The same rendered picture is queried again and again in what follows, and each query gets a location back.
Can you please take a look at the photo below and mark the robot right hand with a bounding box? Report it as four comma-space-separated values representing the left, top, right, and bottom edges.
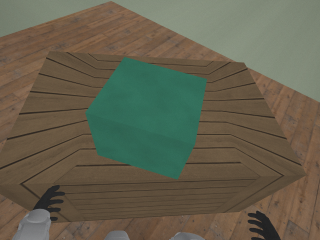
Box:
247, 211, 281, 240

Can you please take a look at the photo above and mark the left robot forearm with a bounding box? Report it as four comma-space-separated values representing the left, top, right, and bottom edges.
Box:
12, 209, 52, 240

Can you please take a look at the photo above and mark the pedestal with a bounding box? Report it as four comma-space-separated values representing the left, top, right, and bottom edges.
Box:
0, 51, 307, 223

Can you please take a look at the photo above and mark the left robot thigh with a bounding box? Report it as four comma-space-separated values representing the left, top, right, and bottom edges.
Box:
104, 230, 130, 240

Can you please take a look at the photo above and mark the carton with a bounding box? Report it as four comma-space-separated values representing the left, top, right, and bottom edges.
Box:
85, 57, 207, 179

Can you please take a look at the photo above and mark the robot left hand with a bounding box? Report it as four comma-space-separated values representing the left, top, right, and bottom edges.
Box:
33, 185, 65, 221

